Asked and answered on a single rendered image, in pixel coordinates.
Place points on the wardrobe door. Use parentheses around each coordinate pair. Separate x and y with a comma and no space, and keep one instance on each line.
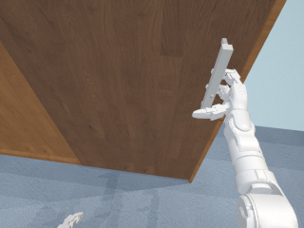
(121,78)
(24,123)

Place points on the handle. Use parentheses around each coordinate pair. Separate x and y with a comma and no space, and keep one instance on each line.
(221,64)

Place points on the robot right forearm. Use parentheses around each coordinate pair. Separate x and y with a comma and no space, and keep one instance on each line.
(252,173)

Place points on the right robot hand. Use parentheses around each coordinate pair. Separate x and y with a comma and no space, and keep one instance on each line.
(236,95)

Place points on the left robot hand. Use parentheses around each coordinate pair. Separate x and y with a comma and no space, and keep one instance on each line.
(71,220)

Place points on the robot right upper arm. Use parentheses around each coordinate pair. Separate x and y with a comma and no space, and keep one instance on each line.
(264,211)

